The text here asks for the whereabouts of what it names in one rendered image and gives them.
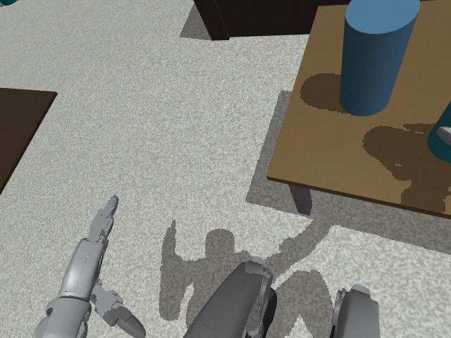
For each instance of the left robot foot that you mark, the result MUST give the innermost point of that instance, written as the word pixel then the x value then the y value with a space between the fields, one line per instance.
pixel 269 314

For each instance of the sofa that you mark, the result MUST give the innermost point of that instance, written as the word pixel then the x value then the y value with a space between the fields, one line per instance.
pixel 249 18

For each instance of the right robot hand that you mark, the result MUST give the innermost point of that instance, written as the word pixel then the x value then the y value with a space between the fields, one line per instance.
pixel 445 134

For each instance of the left robot hand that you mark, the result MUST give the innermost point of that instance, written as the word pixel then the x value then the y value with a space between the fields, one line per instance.
pixel 81 276

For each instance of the left robot arm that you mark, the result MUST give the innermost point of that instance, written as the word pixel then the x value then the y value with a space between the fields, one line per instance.
pixel 66 318

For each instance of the coffee table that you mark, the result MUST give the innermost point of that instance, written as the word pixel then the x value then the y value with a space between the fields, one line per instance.
pixel 382 158

